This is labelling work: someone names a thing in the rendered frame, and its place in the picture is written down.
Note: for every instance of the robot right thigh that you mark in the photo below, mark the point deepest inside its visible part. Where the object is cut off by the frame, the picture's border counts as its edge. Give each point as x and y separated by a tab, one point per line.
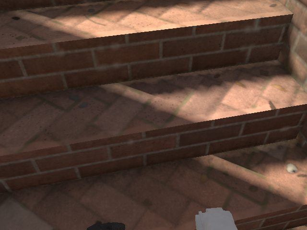
214	219

